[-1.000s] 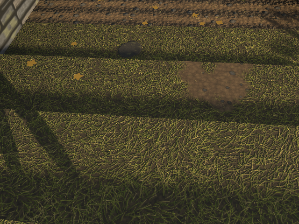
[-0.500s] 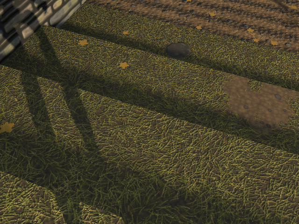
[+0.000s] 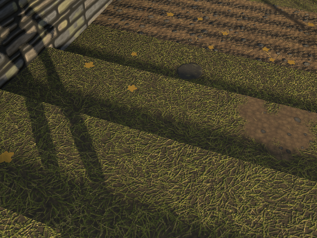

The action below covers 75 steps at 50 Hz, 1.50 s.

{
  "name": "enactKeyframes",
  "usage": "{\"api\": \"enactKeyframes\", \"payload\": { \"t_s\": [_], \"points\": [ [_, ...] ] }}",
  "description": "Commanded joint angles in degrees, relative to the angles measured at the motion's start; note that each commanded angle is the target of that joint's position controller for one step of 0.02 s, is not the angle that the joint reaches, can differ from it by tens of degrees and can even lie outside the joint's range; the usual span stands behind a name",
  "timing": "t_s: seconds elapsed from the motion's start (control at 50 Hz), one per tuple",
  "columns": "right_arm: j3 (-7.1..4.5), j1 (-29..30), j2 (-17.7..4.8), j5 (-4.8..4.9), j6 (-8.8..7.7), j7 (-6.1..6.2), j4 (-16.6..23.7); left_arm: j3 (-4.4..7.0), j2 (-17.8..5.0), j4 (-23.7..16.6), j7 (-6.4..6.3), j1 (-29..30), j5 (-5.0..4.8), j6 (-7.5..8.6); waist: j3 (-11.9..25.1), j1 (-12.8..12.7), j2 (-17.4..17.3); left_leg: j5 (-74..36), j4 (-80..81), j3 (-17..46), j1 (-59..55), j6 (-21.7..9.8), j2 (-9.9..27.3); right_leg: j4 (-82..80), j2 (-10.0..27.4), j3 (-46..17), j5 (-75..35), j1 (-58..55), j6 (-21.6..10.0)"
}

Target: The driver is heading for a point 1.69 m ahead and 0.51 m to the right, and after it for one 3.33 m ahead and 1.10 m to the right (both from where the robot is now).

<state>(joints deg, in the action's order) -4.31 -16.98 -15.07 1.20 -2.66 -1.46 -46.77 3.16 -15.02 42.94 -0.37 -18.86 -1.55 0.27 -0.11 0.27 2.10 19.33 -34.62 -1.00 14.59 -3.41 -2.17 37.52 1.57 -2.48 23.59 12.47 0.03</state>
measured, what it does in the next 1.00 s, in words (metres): goes down, turning right: right foot, then left foot 0.17 m lower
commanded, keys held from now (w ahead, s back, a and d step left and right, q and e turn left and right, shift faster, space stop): w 0.10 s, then w+e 0.90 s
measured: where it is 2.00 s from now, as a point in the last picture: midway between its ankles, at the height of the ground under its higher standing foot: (193, 174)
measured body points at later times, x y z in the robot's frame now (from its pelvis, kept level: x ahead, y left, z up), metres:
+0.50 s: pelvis +0.21 -0.05 -0.01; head +0.22 -0.05 +0.44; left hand +0.36 +0.20 -0.12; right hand +0.27 -0.34 -0.13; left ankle +0.13 +0.10 -0.62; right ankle +0.21 -0.13 -0.73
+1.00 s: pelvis +0.53 -0.01 -0.15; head +0.54 +0.00 +0.30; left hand +0.63 +0.26 -0.28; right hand +0.61 -0.32 -0.22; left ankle +0.63 +0.08 -0.89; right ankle +0.26 -0.12 -0.66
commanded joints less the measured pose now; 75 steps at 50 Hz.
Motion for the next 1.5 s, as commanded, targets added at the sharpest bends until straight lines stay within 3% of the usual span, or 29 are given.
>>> {"api": "enactKeyframes", "payload": {
  "t_s": [0.02, 0.08, 0.22, 0.28, 0.36, 0.38, 0.4, 0.42, 0.46, 0.52, 0.6, 0.62, 0.7, 0.74, 0.8, 0.9, 0.96, 0.98, 1.0, 1.04, 1.06, 1.1, 1.16, 1.26, 1.38, 1.44, 1.46, 1.48, 1.5],
  "points": [
    [-2.79, -13.8, -11.4, -1.34, -1.82, -0.72, -0.1, 0.9, -5.3, -9.7, -0.44, 12.4, -1.0, 2.81, -2.7, 7.4, -16.8, 7.5, 22.8, 42.5, -20.6, -15.5, 22.2, 23.4, -4.4, -1.4, 8.7, 33.7, -1.0],
    [-0.93, -9.6, -7.4, -0.74, -2.41, 0.01, 0.7, 1.35, -5.9, -7.8, 0.26, 9.2, -0.17, 4.09, -3.7, 3.4, -6.7, -3.8, 20.0, 29.9, -23.2, -12.1, 19.7, 30.7, 1.3, -3.4, -1.3, 40.9, -3.6],
    [0.05, -8.3, -8.0, -1.38, -0.86, 2.25, -0.7, -0.25, -1.5, -11.1, 2.87, 18.0, 0.16, 3.0, -4.6, 4.8, -6.7, -21.9, 23.4, 7.1, -12.6, -6.3, 13.5, 5.5, 0.9, 2.0, -20.4, 27.1, -0.9],
    [-0.3, -7.1, -9.0, -2.27, -2.18, 1.89, -0.5, 0.83, -4.1, -10.1, 3.18, 14.4, 0.88, 2.79, -1.7, 2.8, -7.4, -25.5, 22.5, 0.9, -2.6, -6.6, 13.2, 10.4, -2.3, 6.0, -28.1, 10.9, -1.2],
    [-0.92, 1.5, -10.3, -0.75, -2.2, 2.39, 2.3, 3.88, -8.4, -5.9, 2.72, -3.2, 1.03, 2.44, 1.7, -8.3, -7.6, -57.3, -3.5, -5.3, 0.3, -2.7, 11.0, 8.1, -8.2, 10.3, -13.3, -6.1, -6.5],
    [-0.78, 1.8, -9.4, -1.01, -2.58, 2.31, 2.4, 5.0, -10.4, -3.5, 2.03, -11.4, 0.61, 2.45, 1.9, -13.0, -2.5, -50.3, -21.6, -5.2, 8.0, -1.5, 9.5, 1.8, -8.3, 9.4, -18.3, -17.4, -8.9],
    [0.95, -7.4, -2.5, -1.87, -3.24, 1.68, 2.1, 4.48, -13.5, -4.5, 1.75, -7.5, 0.23, 2.68, 3.6, -4.7, 15.3, 9.6, -48.2, -3.9, 24.3, 1.5, 1.9, -4.7, 7.0, -18.2, -24.7, -25.4, -17.3],
    [1.4, -10.6, -3.6, -2.54, -5.09, 0.49, 0.7, 1.84, -9.9, -9.2, 2.74, -4.1, -0.31, 3.33, 8.6, -1.5, 12.7, 19.4, -54.3, 8.4, 26.9, -0.6, 1.6, -4.6, 11.7, -33.2, -41.3, -22.0, -21.2],
    [-0.56, 2.1, -10.0, 2.13, -5.37, 0.9, 8.0, 2.97, -10.9, -8.0, 4.15, -2.8, 0.11, 4.12, 1.7, -2.1, 0.8, 7.1, -49.8, 8.6, 34.6, 0.4, 2.5, -20.3, 15.4, -42.8, -14.5, -11.4, -24.9],
    [-0.89, 0.7, -8.6, -0.34, -1.76, 2.35, 8.1, 1.73, -8.2, -9.9, 3.27, 5.3, -0.06, 5.08, -1.6, 3.4, -1.5, 1.3, -36.2, 10.2, 25.2, 3.0, 7.5, -19.9, 10.3, -31.3, -13.2, 5.0, -20.5],
    [1.3, 8.2, -2.8, -3.43, -1.56, 1.81, 10.5, 1.98, -8.9, -7.8, 0.02, 1.3, 0.23, 3.68, 0.9, 0.4, -1.3, -9.6, -18.9, 5.3, 19.9, 5.0, 5.8, -17.5, 4.3, -18.1, -30.8, 7.6, -17.5],
    [0.9, 5.6, -3.8, -3.52, -2.34, 0.84, 8.7, 2.37, -10.1, -8.0, -0.54, 0.6, 1.43, 3.46, 5.2, 0.5, -1.1, -20.4, -23.1, 4.6, 16.4, 4.6, 4.9, -13.9, 4.3, -17.1, -35.0, 6.7, -17.2],
    [-0.05, 22.4, -7.6, -1.34, -5.04, -0.73, 13.4, 2.24, -9.3, -2.7, -2.7, -14.3, -0.66, 3.71, -0.4, -6.7, 0.5, -20.4, -12.4, 12.7, 47.5, 2.1, 6.6, -10.2, 7.8, -30.0, -14.5, -18.4, -17.1],
    [1.24, 25.9, -4.5, -3.4, -5.94, -1.88, 15.0, 1.69, -7.6, -2.6, -3.66, -10.2, -0.58, 2.98, -2.4, -6.7, 1.2, -37.7, 0.4, 9.0, 31.5, 2.3, 3.9, -8.9, 2.4, -23.1, -6.7, -2.5, -14.7],
    [1.29, 19.4, -3.5, -2.29, -5.39, -3.29, 13.4, 1.83, -8.2, -2.9, -3.25, -6.2, -0.32, 1.97, -0.3, -4.3, 3.8, -46.3, 0.2, 7.1, 9.7, 2.1, 1.0, -4.5, -0.8, -20.1, -2.2, 13.3, -11.7],
    [-0.25, 13.6, -5.8, -0.51, -3.78, -1.9, 11.0, 1.89, -5.7, -2.3, -4.52, -7.7, -1.2, -0.16, -0.9, -3.2, 3.9, -46.1, 17.3, 12.6, 6.5, 3.4, 8.4, 15.6, -2.4, -23.2, -1.1, -2.5, -7.2],
    [-1.62, -12.7, -7.6, -1.09, -3.27, -1.59, 2.0, 0.19, -0.4, 1.3, -2.21, -11.0, 0.43, 0.39, 7.4, 6.6, -4.4, -48.7, 12.0, 13.8, -30.4, 2.9, 14.8, 55.4, -8.9, -16.0, 21.7, 18.8, -1.6],
    [-1.42, -13.8, -9.7, -2.91, -3.76, -2.06, 0.1, -0.75, 5.2, 3.3, -0.34, -21.7, 0.1, 1.69, 10.3, 1.0, -21.5, -75.9, -9.4, 11.7, -43.6, 6.9, 16.6, 74.1, -9.5, -15.9, 28.9, 37.9, -1.3],
    [-2.35, -14.3, -10.9, -1.61, -3.07, -1.81, 0.1, -0.6, 0.8, 2.8, -0.19, -26.2, -2.01, 3.04, 14.3, -0.3, -28.1, -68.2, -5.5, 21.1, -43.7, 4.9, 20.7, 74.9, -5.6, -14.4, 19.3, 45.0, 0.0],
    [-4.08, -11.3, -13.9, -1.44, -1.72, -0.78, -2.1, -0.12, -3.1, -2.0, -2.16, -14.0, -3.49, 3.77, 12.6, -0.3, -15.7, -10.1, 14.5, 39.1, -28.8, -4.7, 28.6, 76.7, -0.8, -6.9, 1.9, 50.0, -0.4],
    [-2.07, -5.6, -9.3, -1.45, -2.57, -0.6, -0.9, 0.48, -6.0, -2.8, -3.3, -6.8, -3.84, 2.91, 5.3, -0.3, -11.3, -7.4, 18.3, 40.1, -17.9, -8.6, 29.1, 77.0, 1.5, -6.0, -1.1, 48.4, -0.8],
    [1.22, 1.1, 0.1, -1.52, -4.5, -0.22, -1.4, 1.47, -6.5, -2.5, -3.34, 0.1, -1.07, 1.97, -5.0, -2.0, -7.0, -14.9, 15.9, 23.7, -0.5, -4.0, 20.3, 54.8, 3.4, -12.7, -10.8, 42.1, -3.4],
    [1.25, -0.7, -3.5, -3.16, -4.46, 1.7, -3.8, 0.87, -1.4, -5.8, -1.88, 4.4, 1.62, 2.93, -5.3, -2.5, -11.9, -29.6, 21.0, 10.5, 7.2, -4.3, 12.6, 28.1, 1.3, -6.6, -22.7, 29.3, -0.3],
    [1.11, -10.0, -5.3, -0.29, -2.6, 3.18, -7.7, -1.08, 3.1, -8.8, 1.04, 13.7, 1.37, 2.82, -3.0, 1.8, -5.5, -41.0, 20.5, 8.2, -8.8, -3.2, 15.1, 5.7, 0.5, -0.6, -29.2, 29.2, -1.3],
    [0.71, -15.4, -6.0, -0.47, 0.2, 3.02, -9.9, -1.1, 2.6, -12.6, 3.34, 24.8, 0.5, 3.44, -5.7, 4.2, -4.5, -43.7, 16.7, 6.7, -19.5, -4.5, 16.3, -3.4, -2.2, 3.9, -19.6, 29.1, -3.8],
    [0.29, -12.1, -7.6, -0.27, 0.66, 2.64, -8.6, 1.42, -2.4, -9.1, 2.99, 11.0, 0.82, 3.68, 3.6, -4.7, -7.8, -64.4, 1.0, 3.6, -13.9, -4.0, 13.6, -8.0, -6.1, 6.4, -19.5, 1.3, -8.0],
    [0.6, -9.4, -7.4, -0.74, 0.05, 2.45, -7.2, 3.1, -7.2, -5.7, 2.02, -2.4, 1.23, 3.48, 11.4, -10.1, -6.0, -51.7, -14.4, 2.3, -0.5, -2.2, 11.0, -5.8, 1.6, -3.0, -25.5, -19.7, -12.0],
    [2.97, -15.7, -0.4, -1.73, -1.54, 1.53, -5.7, 3.92, -12.6, -4.2, 1.6, -7.5, 1.24, 3.53, 22.0, -7.5, 7.6, -2.3, -39.0, 1.7, 19.1, 1.0, 1.0, -9.4, 19.3, -31.1, -21.5, -39.1, -22.5],
    [1.73, -14.3, -4.7, -0.55, -3.15, 0.69, -6.8, 3.05, -7.8, -3.2, 1.46, -8.9, 1.1, 2.95, 23.8, -9.1, 7.5, 12.7, -44.5, 9.6, 25.8, 0.8, 0.2, -16.3, 20.7, -40.5, -14.7, -38.7, -24.0]
  ]
}}
Keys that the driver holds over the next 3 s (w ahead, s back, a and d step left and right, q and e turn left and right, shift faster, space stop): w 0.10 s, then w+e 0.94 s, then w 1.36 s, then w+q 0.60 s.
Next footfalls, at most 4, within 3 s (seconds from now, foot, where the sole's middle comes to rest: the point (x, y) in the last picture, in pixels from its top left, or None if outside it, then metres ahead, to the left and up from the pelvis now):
0.36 right None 0.26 -0.14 -0.76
0.96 left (146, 223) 0.66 0.06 -0.93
1.46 right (210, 191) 0.84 -0.27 -0.93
1.94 left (184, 151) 1.09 -0.15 -0.93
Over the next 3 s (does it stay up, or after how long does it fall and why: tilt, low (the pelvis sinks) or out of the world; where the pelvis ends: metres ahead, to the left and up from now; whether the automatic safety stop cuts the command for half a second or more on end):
stays up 1.42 -0.54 -0.35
